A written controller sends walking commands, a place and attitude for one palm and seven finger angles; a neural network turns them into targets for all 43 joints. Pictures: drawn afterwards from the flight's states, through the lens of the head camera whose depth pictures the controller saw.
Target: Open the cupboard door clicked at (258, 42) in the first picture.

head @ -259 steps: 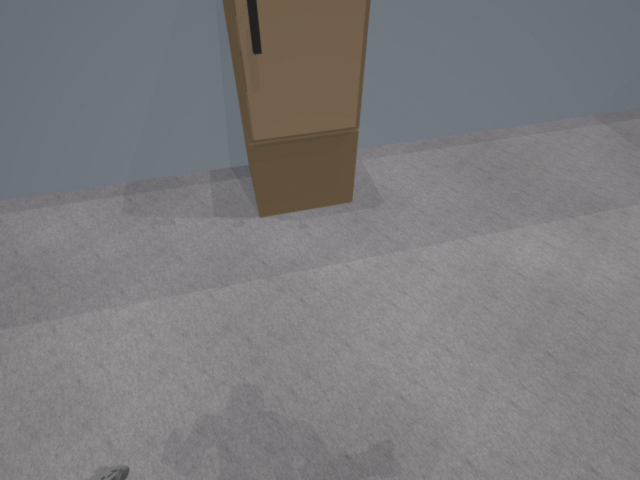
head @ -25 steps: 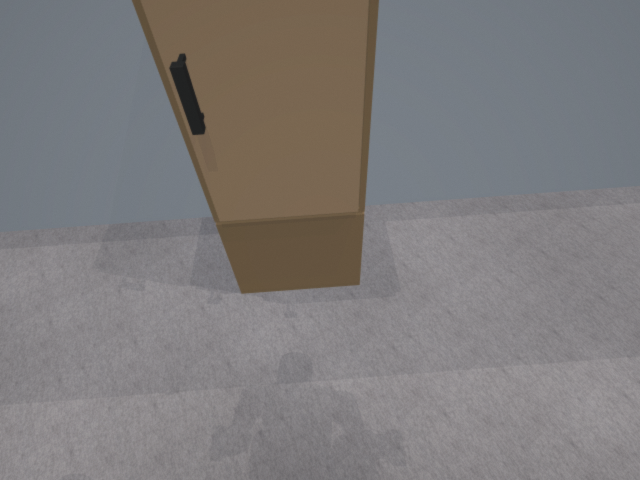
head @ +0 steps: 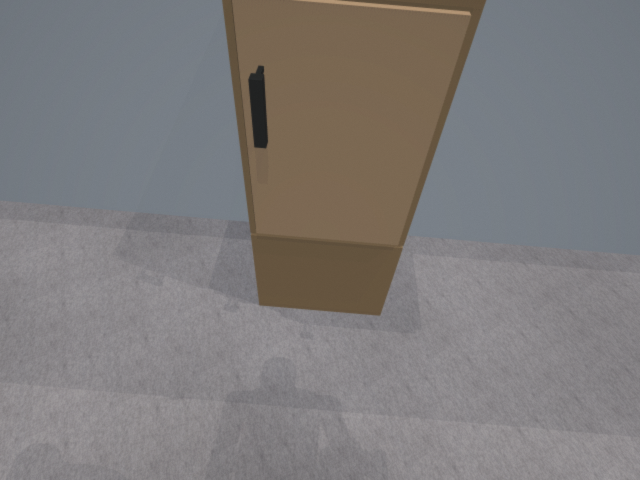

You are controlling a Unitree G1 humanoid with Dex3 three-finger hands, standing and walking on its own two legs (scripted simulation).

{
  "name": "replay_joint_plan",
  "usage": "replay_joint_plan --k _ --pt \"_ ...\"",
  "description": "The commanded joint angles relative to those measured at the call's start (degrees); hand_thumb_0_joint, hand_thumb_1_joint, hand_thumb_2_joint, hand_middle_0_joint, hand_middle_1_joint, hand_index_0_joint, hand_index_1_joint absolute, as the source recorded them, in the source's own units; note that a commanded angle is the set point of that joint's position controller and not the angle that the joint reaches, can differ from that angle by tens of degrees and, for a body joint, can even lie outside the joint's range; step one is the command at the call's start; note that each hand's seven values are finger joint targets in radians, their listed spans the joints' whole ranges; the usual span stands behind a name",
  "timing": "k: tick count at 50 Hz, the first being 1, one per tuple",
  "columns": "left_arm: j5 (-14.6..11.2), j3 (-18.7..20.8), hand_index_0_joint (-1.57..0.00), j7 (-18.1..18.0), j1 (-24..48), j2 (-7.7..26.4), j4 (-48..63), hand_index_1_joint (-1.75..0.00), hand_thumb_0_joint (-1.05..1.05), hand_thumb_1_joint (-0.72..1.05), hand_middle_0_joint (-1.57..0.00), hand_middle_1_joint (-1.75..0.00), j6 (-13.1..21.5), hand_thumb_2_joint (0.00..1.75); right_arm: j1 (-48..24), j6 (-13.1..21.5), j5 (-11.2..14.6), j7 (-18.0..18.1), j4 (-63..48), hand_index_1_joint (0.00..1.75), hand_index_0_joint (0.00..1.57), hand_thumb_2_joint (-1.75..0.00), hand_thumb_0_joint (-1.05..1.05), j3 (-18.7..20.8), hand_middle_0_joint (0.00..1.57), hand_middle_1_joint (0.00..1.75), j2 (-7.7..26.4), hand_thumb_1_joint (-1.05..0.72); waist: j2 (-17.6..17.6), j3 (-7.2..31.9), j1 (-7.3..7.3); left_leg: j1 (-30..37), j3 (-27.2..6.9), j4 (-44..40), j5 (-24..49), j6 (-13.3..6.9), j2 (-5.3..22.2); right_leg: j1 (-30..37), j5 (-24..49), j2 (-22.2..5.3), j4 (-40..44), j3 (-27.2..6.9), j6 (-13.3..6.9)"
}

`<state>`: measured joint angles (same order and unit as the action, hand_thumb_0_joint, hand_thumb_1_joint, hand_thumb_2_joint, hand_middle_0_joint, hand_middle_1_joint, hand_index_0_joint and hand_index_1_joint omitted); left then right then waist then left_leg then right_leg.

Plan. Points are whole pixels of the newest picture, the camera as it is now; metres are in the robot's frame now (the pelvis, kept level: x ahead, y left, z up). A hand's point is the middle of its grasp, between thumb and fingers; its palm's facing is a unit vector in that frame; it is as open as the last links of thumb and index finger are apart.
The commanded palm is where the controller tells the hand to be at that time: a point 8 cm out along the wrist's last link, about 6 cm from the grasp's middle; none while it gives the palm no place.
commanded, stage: take the last steps up to it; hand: left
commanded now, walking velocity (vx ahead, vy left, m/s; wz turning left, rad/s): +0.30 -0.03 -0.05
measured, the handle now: (260, 107) +0.74 +0.20 +0.07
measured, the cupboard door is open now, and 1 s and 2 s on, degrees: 0 0 0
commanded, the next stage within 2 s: come to a stop and stand still in 0.44 s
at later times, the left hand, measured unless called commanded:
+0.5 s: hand (252, 370) +0.31 +0.14 -0.17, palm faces -0.04 -0.98 -0.21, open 7.3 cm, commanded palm none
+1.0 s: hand (223, 386) +0.28 +0.19 -0.18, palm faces +0.04 -0.98 -0.22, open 7.3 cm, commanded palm none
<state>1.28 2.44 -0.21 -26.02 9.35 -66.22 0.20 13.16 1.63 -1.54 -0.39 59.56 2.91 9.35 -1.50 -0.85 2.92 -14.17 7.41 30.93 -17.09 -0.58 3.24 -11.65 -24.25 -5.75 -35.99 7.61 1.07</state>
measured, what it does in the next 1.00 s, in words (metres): walks ahead: right foot, then left foot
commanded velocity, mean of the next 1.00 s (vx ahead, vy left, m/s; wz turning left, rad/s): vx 0.01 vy -0.03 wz -0.01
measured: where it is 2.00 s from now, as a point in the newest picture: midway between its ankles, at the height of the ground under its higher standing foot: outside the picture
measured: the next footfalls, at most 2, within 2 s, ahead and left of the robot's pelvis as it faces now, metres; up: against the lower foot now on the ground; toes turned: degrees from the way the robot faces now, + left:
right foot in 0.42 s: +0.29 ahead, -0.12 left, +0.00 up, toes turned -10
left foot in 0.82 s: +0.34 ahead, +0.09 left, +0.00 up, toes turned +2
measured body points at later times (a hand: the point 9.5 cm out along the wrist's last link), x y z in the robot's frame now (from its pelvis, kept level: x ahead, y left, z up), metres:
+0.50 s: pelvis +0.18 -0.03 -0.01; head +0.22 -0.05 +0.43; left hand +0.31 +0.19 -0.15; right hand +0.07 -0.22 -0.17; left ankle +0.03 +0.10 -0.66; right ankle +0.26 -0.12 -0.73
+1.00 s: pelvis +0.24 -0.01 +0.00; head +0.29 +0.01 +0.45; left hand +0.28 +0.24 -0.16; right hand +0.34 -0.24 -0.14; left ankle +0.30 +0.09 -0.73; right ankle +0.19 -0.13 -0.65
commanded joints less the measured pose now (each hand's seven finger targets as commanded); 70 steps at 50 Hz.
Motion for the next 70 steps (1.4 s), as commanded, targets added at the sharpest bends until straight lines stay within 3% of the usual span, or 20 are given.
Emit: replay_joint_plan --k 1,5,16,19,20,22,25,29,39,41,43,48,55,56,57,60,61,63,66,70 --pt "0.5 0.9 -0.20 0.4 11.0 4.0 8.0 -0.30 0.00 0.90 -0.20 -0.30 1.6 0.90 13.7 0.8 0.2 1.7 2.1 0.30 0.20 -0.90 0.00 1.3 0.20 0.30 8.9 -0.90 12.4 -7.3 -7.15 10.2 -25.7 -23.7 -15.3 -8.6 19.6 -28.8 -1.2 -1.6 -27.2 -5.1 -1.9" --pt "0.5 0.8 -0.20 1.2 7.2 1.6 5.5 -0.30 0.00 0.90 -0.20 -0.30 1.1 0.90 10.1 2.7 0.5 2.2 1.4 0.30 0.20 -0.90 0.00 0.1 0.20 0.30 5.4 -0.90 6.8 -5.7 -3.30 10.0 -11.6 -22.2 9.9 -7.7 13.5 -24.9 9.2 -2.1 -26.4 -4.7 -0.2" --pt "-0.2 0.8 -0.20 1.3 21.1 1.9 11.3 -0.30 0.00 0.90 -0.20 -0.30 1.2 0.90 15.7 2.5 -0.2 2.4 5.3 0.30 0.20 -0.90 0.00 0.5 0.20 0.30 5.1 -0.90 7.9 -8.7 -5.26 13.2 -5.1 -16.1 32.2 -7.4 13.3 -19.7 12.0 0.7 -3.8 -1.0 -2.0" --pt "0.0 1.4 -0.20 1.0 10.5 3.6 8.3 -0.30 0.00 0.90 -0.20 -0.30 2.0 0.90 13.4 2.1 0.2 2.4 5.2 0.30 0.20 -0.90 0.00 0.8 0.20 0.30 6.9 -0.90 6.7 -2.5 0.00 11.8 -2.0 -2.8 42.1 -5.3 11.2 -3.2 15.3 5.0 3.3 2.2 -3.7" --pt "0.3 2.2 -0.20 0.7 3.6 6.2 6.1 -0.30 0.00 0.90 -0.20 -0.30 2.8 0.90 13.3 2.2 0.7 2.2 5.3 0.30 0.20 -0.90 0.00 0.7 0.20 0.30 6.2 -0.90 3.3 1.7 2.97 5.4 -1.0 7.4 38.0 -3.6 8.8 9.5 19.6 3.7 5.7 -0.3 -4.7" --pt "-0.5 4.0 -0.20 -0.2 -5.4 15.4 4.1 -0.30 0.00 0.90 -0.20 -0.30 3.2 0.90 16.8 2.0 1.7 1.8 3.3 0.30 0.20 -0.90 0.00 0.2 0.20 0.30 2.3 -0.90 -12.6 12.3 3.22 -12.5 -1.4 41.1 -17.1 -0.3 -2.9 22.8 36.2 -20.6 15.2 -31.8 -15.9" --pt "-0.8 2.2 -0.20 -0.9 9.3 9.1 8.0 -0.30 0.00 0.90 -0.20 -0.30 2.8 0.90 8.4 0.7 0.8 1.3 2.0 0.30 0.20 -0.90 0.00 0.5 0.20 0.30 2.1 -0.90 -0.1 0.6 -0.59 -15.7 -8.5 44.8 -6.6 -0.7 3.6 2.5 16.6 -15.2 21.4 -22.5 -13.5" --pt "-0.1 0.4 -0.20 -1.4 14.6 4.5 8.7 -0.30 0.00 0.90 -0.20 -0.30 3.3 0.90 13.2 -1.3 0.4 1.6 3.9 0.30 0.20 -0.90 0.00 -0.8 0.20 0.30 -0.8 -0.90 -3.1 0.7 -5.65 -6.5 -6.3 27.7 -3.6 2.1 3.8 -7.3 33.6 -10.1 21.5 -8.6 -10.3" --pt "-0.2 2.2 -0.20 -2.3 12.1 9.2 9.2 -0.30 0.00 0.90 -0.20 -0.30 -0.6 0.90 2.8 -3.3 1.0 2.0 -1.0 0.30 0.20 -0.90 0.00 0.5 0.20 0.30 3.4 -0.90 -7.6 -0.1 -3.20 -0.6 -4.4 3.0 3.9 2.7 -0.1 -2.2 42.9 -9.6 10.5 -9.8 -9.8" --pt "-0.3 1.9 -0.20 -2.3 11.2 7.4 10.1 -0.30 0.00 0.90 -0.20 -0.30 -1.5 0.90 3.8 -2.8 0.7 1.9 -1.5 0.30 0.20 -0.90 0.00 1.0 0.20 0.30 6.3 -0.90 3.2 0.7 -3.66 7.7 -11.1 -4.2 28.5 -0.6 7.4 -8.9 26.1 -3.7 3.7 -5.9 -4.5" --pt "-0.8 1.2 -0.20 -2.7 9.8 5.6 11.1 -0.30 0.00 0.90 -0.20 -0.30 -2.1 0.90 3.0 -2.5 0.4 2.5 -3.0 0.30 0.20 -0.90 0.00 1.3 0.20 0.30 10.5 -0.90 18.2 3.4 -4.07 5.3 -23.0 -12.0 51.1 -10.4 20.0 -9.7 -11.7 5.6 -16.3 -3.8 0.2" --pt "-0.5 2.3 -0.20 -2.1 8.3 6.6 10.0 -0.30 0.00 0.90 -0.20 -0.30 -2.6 0.90 -3.9 -2.2 0.4 3.3 -6.3 0.30 0.20 -0.90 0.00 1.0 0.20 0.30 9.4 -0.90 7.0 5.6 -2.17 6.6 -14.2 -8.8 41.9 -10.4 14.8 -15.8 -3.6 5.4 -35.3 -10.6 1.2" --pt "-0.3 1.3 -0.20 -1.3 10.4 4.6 11.6 -0.30 0.00 0.90 -0.20 -0.30 -3.0 0.90 -1.6 -2.5 0.3 2.6 -5.1 0.30 0.20 -0.90 0.00 2.2 0.20 0.30 9.9 -0.90 12.2 5.8 -4.58 8.3 -15.3 -13.1 18.9 -9.6 14.0 -11.2 -5.6 3.4 -14.4 -6.3 1.4" --pt "1.0 -0.7 -0.20 -1.3 6.7 12.6 14.6 -0.30 0.00 0.90 -0.20 -0.30 -1.3 0.90 -3.6 -1.6 0.2 3.2 -10.2 0.30 0.20 -0.90 0.00 2.1 0.20 0.30 14.4 -0.90 7.6 5.5 -1.05 5.4 -15.7 -9.0 21.3 -7.3 12.0 -5.7 -6.4 4.0 -2.9 -6.5 1.3" --pt "0.2 0.1 -0.20 -0.7 4.0 6.7 14.9 -0.30 0.00 0.90 -0.20 -0.30 -1.5 0.90 -6.6 -1.4 -0.3 2.6 -11.6 0.30 0.20 -0.90 0.00 3.4 0.20 0.30 13.8 -0.90 5.9 8.8 -0.02 3.6 -12.5 -0.5 16.2 -4.3 10.5 -6.8 3.5 3.9 8.4 -6.7 0.3" --pt "1.4 1.2 -0.20 -1.8 9.9 13.1 19.2 -0.30 0.00 0.90 -0.20 -0.30 -1.3 0.90 -1.8 -2.7 0.2 1.6 -14.1 0.30 0.20 -0.90 0.00 2.0 0.20 0.30 4.5 -0.90 -7.3 3.2 -3.70 -9.9 -4.1 14.6 -7.4 1.0 -2.7 -7.6 6.1 -8.4 16.4 -20.4 -8.2" --pt "1.4 1.0 -0.20 -1.9 11.1 12.9 20.5 -0.30 0.00 0.90 -0.20 -0.30 -1.2 0.90 -1.4 -3.1 0.0 1.0 -14.3 0.30 0.20 -0.90 0.00 1.4 0.20 0.30 3.6 -0.90 -3.9 4.0 -4.19 -8.6 -3.9 17.4 -7.3 0.7 -3.7 -8.6 7.2 -7.5 15.5 -18.8 -8.7" --pt "1.0 2.4 -0.20 -2.6 14.2 13.8 21.5 -0.30 0.00 0.90 -0.20 -0.30 -0.4 0.90 -1.6 -2.4 0.0 1.6 -15.1 0.30 0.20 -0.90 0.00 2.1 0.20 0.30 6.4 -0.90 -15.5 1.0 -4.34 -12.1 -6.4 18.3 -6.0 -0.8 -2.3 -7.8 19.4 -7.1 12.0 -18.0 -9.5" --pt "0.6 1.4 -0.20 -2.5 13.0 10.4 21.9 -0.30 0.00 0.90 -0.20 -0.30 -1.0 0.90 3.7 -1.1 0.1 1.4 -12.9 0.30 0.20 -0.90 0.00 1.6 0.20 0.30 7.0 -0.90 3.2 -1.4 -5.58 -1.4 -9.6 2.2 10.2 -1.7 1.0 -13.7 11.8 0.1 3.0 -9.9 -5.0" --pt "0.0 1.1 -0.20 -1.9 5.0 8.9 18.8 -0.30 0.00 0.90 -0.20 -0.30 -1.8 0.90 0.3 -2.3 -0.4 1.4 -13.2 0.30 0.20 -0.90 0.00 2.6 0.20 0.30 12.3 -0.90 14.3 -5.6 -1.68 -18.5 -22.4 -15.4 -19.9 -5.4 7.4 -2.9 -1.9 6.4 -2.4 -4.5 -2.6"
